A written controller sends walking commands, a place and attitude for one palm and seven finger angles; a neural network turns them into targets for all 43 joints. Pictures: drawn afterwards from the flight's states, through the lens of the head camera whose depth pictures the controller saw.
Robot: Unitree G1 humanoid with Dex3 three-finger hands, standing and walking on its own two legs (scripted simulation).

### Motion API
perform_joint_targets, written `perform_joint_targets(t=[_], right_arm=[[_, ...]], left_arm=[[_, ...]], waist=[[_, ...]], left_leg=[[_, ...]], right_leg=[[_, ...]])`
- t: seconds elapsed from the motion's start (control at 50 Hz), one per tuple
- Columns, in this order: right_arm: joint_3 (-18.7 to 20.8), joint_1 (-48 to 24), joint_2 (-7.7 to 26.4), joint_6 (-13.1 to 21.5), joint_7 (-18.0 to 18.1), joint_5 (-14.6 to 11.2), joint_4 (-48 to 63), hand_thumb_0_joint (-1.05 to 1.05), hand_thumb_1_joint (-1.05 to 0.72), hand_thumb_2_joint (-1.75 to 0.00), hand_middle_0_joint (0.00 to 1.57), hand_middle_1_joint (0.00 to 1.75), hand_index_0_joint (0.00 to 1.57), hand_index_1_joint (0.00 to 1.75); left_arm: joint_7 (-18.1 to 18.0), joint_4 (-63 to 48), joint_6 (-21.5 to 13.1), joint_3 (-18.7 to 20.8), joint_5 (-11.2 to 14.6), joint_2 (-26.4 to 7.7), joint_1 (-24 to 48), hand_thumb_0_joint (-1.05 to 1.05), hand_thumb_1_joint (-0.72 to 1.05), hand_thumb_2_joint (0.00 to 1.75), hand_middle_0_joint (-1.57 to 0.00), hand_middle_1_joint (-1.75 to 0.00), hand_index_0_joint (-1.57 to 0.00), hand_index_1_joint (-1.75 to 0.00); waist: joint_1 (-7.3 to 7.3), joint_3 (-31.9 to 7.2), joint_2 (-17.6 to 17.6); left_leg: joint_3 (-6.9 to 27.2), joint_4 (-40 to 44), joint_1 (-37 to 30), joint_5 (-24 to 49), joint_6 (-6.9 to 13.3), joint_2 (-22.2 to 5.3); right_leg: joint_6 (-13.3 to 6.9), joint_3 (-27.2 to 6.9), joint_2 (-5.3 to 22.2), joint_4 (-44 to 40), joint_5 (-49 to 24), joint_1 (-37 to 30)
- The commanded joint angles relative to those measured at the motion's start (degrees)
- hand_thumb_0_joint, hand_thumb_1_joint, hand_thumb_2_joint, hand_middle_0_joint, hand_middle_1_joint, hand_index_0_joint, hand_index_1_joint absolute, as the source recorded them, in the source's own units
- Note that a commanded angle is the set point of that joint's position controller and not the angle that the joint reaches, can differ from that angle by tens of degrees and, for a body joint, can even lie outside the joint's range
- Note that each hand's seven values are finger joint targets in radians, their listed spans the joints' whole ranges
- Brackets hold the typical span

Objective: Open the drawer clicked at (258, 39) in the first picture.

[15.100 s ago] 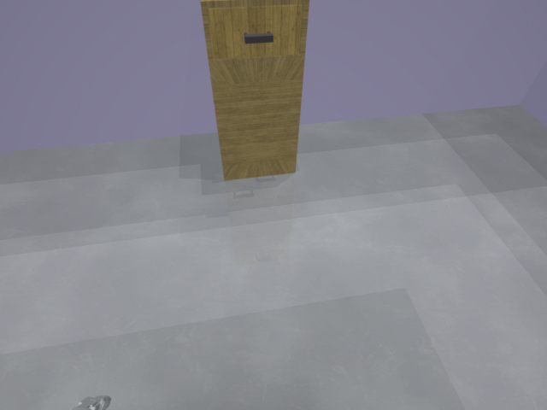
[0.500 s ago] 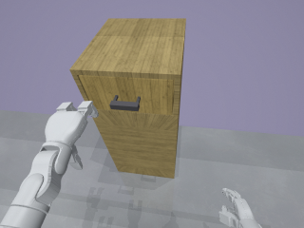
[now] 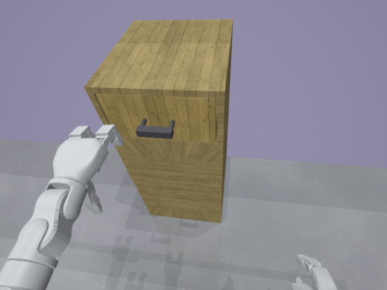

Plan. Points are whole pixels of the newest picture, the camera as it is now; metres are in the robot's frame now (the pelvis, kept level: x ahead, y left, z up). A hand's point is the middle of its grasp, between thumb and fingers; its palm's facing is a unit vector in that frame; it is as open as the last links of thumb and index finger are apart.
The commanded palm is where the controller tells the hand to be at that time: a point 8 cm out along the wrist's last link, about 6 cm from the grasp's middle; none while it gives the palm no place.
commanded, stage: move the hooked fingers above the handle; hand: left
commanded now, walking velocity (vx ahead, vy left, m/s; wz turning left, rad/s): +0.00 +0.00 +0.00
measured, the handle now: (156, 127) +0.54 +0.19 -0.02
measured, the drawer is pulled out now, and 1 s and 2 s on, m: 0.00 0.00 0.00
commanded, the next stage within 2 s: none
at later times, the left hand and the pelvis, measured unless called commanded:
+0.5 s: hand (120, 155) +0.36 +0.21 +0.08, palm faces +0.01 -0.07 -1.00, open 13.8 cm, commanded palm +0.34 +0.22 +0.13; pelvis +0.00 -0.01 +0.00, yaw +0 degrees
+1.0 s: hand (140, 139) +0.43 +0.19 +0.06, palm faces -0.02 -0.06 -1.00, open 13.8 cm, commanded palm +0.41 +0.21 +0.12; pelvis +0.02 +0.00 -0.01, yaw -1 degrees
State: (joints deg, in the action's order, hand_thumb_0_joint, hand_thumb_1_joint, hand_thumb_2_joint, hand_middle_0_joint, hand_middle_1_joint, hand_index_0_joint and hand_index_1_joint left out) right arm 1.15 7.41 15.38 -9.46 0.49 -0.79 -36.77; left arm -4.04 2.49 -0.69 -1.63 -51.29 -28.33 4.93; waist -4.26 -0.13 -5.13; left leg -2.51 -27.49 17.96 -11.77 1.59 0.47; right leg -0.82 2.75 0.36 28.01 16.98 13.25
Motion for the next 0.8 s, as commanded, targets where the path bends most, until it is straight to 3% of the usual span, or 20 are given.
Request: perform_joint_targets(t=[0.0,0.02,0.06,0.12,0.2,0.22,0.26,0.28,0.32,0.38,0.4,0.44,0.46,0.58,0.62,0.68,0.72,0.78], right_arm=[[1.37,-7.71,5.45,2.85,0.62,0.04,9.05,0.0,-0.9,-0.9,0.2,0.3,0.2,0.3],[1.37,-7.67,5.42,2.81,0.66,0.06,9.15,0.0,-0.9,-0.9,0.2,0.3,0.2,0.3],[1.17,-7.54,5.23,2.95,0.87,0.09,8.98,0.0,-0.9,-0.9,0.2,0.3,0.2,0.3],[1.09,-6.68,5.26,3.05,1.28,0.05,8.28,0.0,-0.9,-0.9,0.2,0.3,0.2,0.3],[1.17,-5.91,5.0,3.36,1.62,-0.02,7.92,0.0,-0.9,-0.9,0.2,0.3,0.2,0.3],[1.32,-5.5,5.18,3.3,1.76,-0.08,7.27,0.0,-0.9,-0.9,0.2,0.3,0.2,0.3],[1.38,-5.32,5.04,3.25,1.65,-0.12,7.52,0.0,-0.9,-0.9,0.2,0.3,0.2,0.3],[1.54,-5.0,5.16,3.23,1.62,-0.11,7.54,0.0,-0.9,-0.9,0.2,0.3,0.2,0.3],[1.64,-4.5,5.13,3.11,1.6,-0.14,7.64,0.0,-0.9,-0.9,0.2,0.3,0.2,0.3],[1.91,-3.93,5.53,2.74,1.52,-0.23,7.57,0.0,-0.9,-0.9,0.2,0.3,0.2,0.3],[1.86,-3.76,5.55,2.7,1.5,-0.3,7.59,0.0,-0.9,-0.9,0.2,0.3,0.2,0.3],[2.0,-2.85,5.81,2.5,1.65,-0.36,7.34,0.0,-0.9,-0.9,0.2,0.3,0.2,0.3],[2.05,-2.7,5.73,2.5,1.7,-0.44,7.58,0.0,-0.9,-0.9,0.2,0.3,0.2,0.3],[3.06,0.26,6.11,2.5,1.92,-0.23,6.5,0.0,-0.9,-0.9,0.2,0.3,0.2,0.3],[3.24,1.03,6.02,2.45,1.86,-0.51,5.97,0.0,-0.9,-0.9,0.2,0.3,0.2,0.3],[3.57,2.02,6.42,2.26,1.8,-0.39,5.55,0.0,-0.9,-0.9,0.2,0.3,0.2,0.3],[3.69,2.45,6.22,2.12,1.62,-0.65,5.36,0.0,-0.9,-0.9,0.2,0.3,0.2,0.3],[4.01,3.57,6.46,1.92,1.54,-0.55,5.43,0.0,-0.9,-0.9,0.2,0.3,0.2,0.3]], left_arm=[[-1.19,-10.56,0.56,5.93,-0.06,-11.32,14.93,0.0,-0.5,0.3,-0.3,-1.2,-0.3,-1.2],[-0.98,-10.82,0.38,6.36,-0.13,-11.91,14.92,0.0,-0.5,0.3,-0.3,-1.2,-0.3,-1.2],[-0.61,-10.23,0.01,3.79,-0.36,-9.9,18.64,0.0,-0.5,0.3,-0.3,-1.2,-0.3,-1.2],[-0.97,-6.28,-0.48,4.65,-1.22,-11.1,21.79,0.0,-0.5,0.3,-0.3,-1.2,-0.3,-1.2],[-2.18,-3.23,-0.87,4.3,-1.89,-10.96,26.23,0.0,-0.5,0.3,-0.3,-1.2,-0.3,-1.2],[-2.51,-1.78,-0.97,5.38,-2.29,-12.38,27.54,0.0,-0.5,0.3,-0.3,-1.2,-0.3,-1.2],[-2.71,-1.02,-0.78,3.18,-2.5,-10.19,29.07,0.0,-0.5,0.3,-0.3,-1.2,-0.3,-1.2],[-2.87,-0.24,-0.66,4.64,-2.61,-11.6,29.26,0.0,-0.5,0.3,-0.3,-1.2,-0.3,-1.2],[-2.81,0.9,-0.36,3.33,-2.57,-10.24,29.29,0.0,-0.5,0.3,-0.3,-1.2,-0.3,-1.2],[-2.4,3.65,0.16,3.66,-2.72,-10.4,29.01,0.0,-0.5,0.3,-0.3,-1.2,-0.3,-1.2],[-2.18,3.94,0.16,1.86,-2.7,-8.96,30.28,0.0,-0.5,0.3,-0.3,-1.2,-0.3,-1.2],[-2.19,5.77,0.17,3.37,-2.88,-10.69,30.44,0.0,-0.5,0.3,-0.3,-1.2,-0.3,-1.2],[-2.13,5.45,0.01,1.56,-2.91,-9.2,32.44,0.0,-0.5,0.3,-0.3,-1.2,-0.3,-1.2],[-3.9,7.91,-1.7,3.36,-3.67,-11.15,37.74,0.0,-0.5,0.3,-0.3,-1.2,-0.3,-1.2],[-4.7,10.35,-1.67,2.59,-3.78,-10.19,38.98,0.0,-0.5,0.3,-0.3,-1.2,-0.3,-1.2],[-5.75,12.2,-1.14,3.57,-4.45,-11.45,40.51,0.0,-0.5,0.3,-0.3,-1.2,-0.3,-1.2],[-5.95,14.75,-0.34,1.75,-4.59,-9.3,40.96,0.0,-0.5,0.3,-0.3,-1.2,-0.3,-1.2],[-5.71,16.67,0.26,0.75,-4.79,-8.5,43.28,0.0,-0.5,0.3,-0.3,-1.2,-0.3,-1.2]], waist=[[0.22,-14.31,4.08],[0.15,-13.71,4.27],[1.04,-12.97,4.2],[1.14,-12.3,5.12],[1.0,-14.92,5.29],[1.21,-14.77,4.34],[1.26,-16.01,3.72],[1.03,-16.76,3.57],[1.09,-17.62,3.97],[1.41,-17.03,5.78],[1.74,-16.65,5.72],[1.61,-16.76,5.76],[2.03,-16.98,5.86],[2.43,-20.8,4.75],[3.01,-19.5,4.66],[2.89,-22.48,4.29],[3.48,-20.91,4.93],[3.93,-22.42,5.49]], left_leg=[[1.57,2.36,-9.37,11.57,0.59,1.33],[1.57,2.43,-9.21,11.39,0.64,1.39],[1.55,2.23,-9.41,10.41,0.67,1.44],[1.48,2.09,-8.6,8.86,0.68,1.54],[1.33,1.42,-8.59,8.84,0.84,1.67],[1.1,1.23,-8.52,8.96,0.76,1.53],[1.12,0.87,-8.55,10.11,0.79,1.72],[1.14,0.78,-8.32,10.36,0.61,1.66],[1.02,0.34,-8.22,11.29,0.83,1.71],[0.93,-0.1,-7.06,11.85,0.81,1.62],[0.86,-0.18,-6.82,11.2,0.91,1.6],[0.92,-0.44,-6.25,11.41,0.98,1.6],[0.84,-0.72,-6.33,11.13,1.12,1.7],[1.3,-2.37,-6.8,13.46,1.12,1.6],[1.3,-2.71,-6.36,13.15,1.16,1.4],[1.06,-3.58,-6.0,15.48,1.09,1.56],[1.04,-3.79,-5.75,15.04,1.09,1.21],[0.93,-4.26,-5.59,15.78,1.2,1.26]], right_leg=[[-0.66,-1.76,-1.22,-3.83,-13.05,-1.58],[-0.67,-1.73,-1.32,-3.9,-12.96,-1.56],[-0.6,-1.61,-1.31,-4.02,-12.13,0.08],[-0.67,-1.67,-1.44,-4.15,-10.32,0.99],[-0.69,-2.04,-1.24,-3.6,-10.46,0.63],[-0.75,-2.08,-1.35,-3.51,-10.73,1.11],[-0.83,-2.1,-1.34,-2.85,-12.22,0.91],[-0.96,-2.04,-1.46,-2.66,-11.98,0.22],[-0.91,-2.09,-1.36,-2.12,-13.75,0.02],[-0.86,-1.97,-1.56,-1.78,-14.63,0.31],[-0.76,-2.08,-1.4,-1.65,-14.43,1.02],[-0.88,-2.06,-1.53,-1.25,-14.66,1.1],[-0.77,-2.16,-1.43,-1.21,-14.73,1.65],[-1.12,-2.18,-1.82,0.48,-15.99,2.28],[-1.17,-1.89,-1.92,0.82,-15.61,4.1],[-1.25,-2.08,-1.99,1.82,-18.12,2.85],[-1.2,-1.8,-2.09,1.97,-17.74,4.66],[-1.21,-1.84,-2.15,2.24,-18.34,4.41]])
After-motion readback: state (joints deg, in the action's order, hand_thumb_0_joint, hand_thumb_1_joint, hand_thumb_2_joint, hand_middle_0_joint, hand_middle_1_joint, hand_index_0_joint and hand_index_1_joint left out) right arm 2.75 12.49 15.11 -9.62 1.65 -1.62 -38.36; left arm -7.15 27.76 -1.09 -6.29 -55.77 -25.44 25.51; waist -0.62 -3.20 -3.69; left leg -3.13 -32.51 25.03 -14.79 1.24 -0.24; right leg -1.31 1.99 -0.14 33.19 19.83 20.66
